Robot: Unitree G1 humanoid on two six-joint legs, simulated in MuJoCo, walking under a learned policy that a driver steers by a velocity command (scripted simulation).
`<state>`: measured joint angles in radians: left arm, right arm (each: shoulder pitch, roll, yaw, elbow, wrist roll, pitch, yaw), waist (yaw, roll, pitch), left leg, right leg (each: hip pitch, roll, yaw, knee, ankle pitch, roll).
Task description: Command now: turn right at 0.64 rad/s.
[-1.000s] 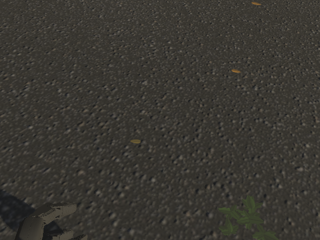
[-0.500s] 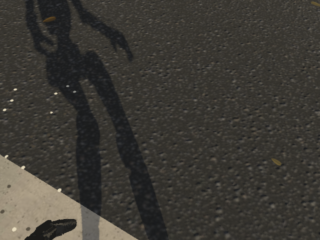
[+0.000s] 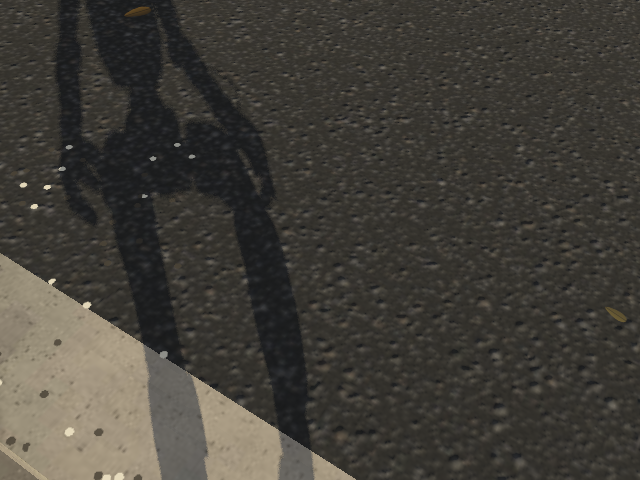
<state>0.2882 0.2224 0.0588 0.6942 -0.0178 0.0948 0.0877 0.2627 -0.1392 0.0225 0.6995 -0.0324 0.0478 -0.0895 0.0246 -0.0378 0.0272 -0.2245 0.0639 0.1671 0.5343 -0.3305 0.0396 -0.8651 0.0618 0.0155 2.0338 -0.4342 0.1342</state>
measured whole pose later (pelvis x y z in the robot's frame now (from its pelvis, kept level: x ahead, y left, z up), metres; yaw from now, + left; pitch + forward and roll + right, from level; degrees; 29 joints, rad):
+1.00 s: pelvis +0.46 -0.38 +0.11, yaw -43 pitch +3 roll +4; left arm 0.41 0.24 0.02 0.87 0.00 -0.07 0.00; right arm 0.05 -0.28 -0.04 0.62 0.02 -0.12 0.03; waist 0.04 -0.03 0.03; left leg -0.47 -0.12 0.09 0.56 -0.16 0.10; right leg -0.14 0.09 0.16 1.25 -0.38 -0.06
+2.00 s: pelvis +1.24 -0.76 +0.13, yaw +10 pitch -1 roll -1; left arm 0.03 0.28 0.01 0.59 0.02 -0.13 0.00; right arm 0.46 -0.24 -0.04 0.69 0.02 -0.06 0.01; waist -0.08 -0.03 0.05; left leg -0.16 -0.16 -0.12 0.47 -0.28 0.15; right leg -0.71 -0.09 0.17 0.96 -0.12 0.05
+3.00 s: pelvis +1.67 -0.76 +0.12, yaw -12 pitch +1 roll +3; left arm 0.17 0.33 0.08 0.57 -0.02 0.08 -0.01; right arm 0.13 -0.31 -0.09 0.72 0.01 0.00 -0.01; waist -0.02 0.00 0.05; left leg -0.29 0.13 0.24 0.55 -0.24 -0.04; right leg -0.35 -0.06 -0.03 0.63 -0.27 0.00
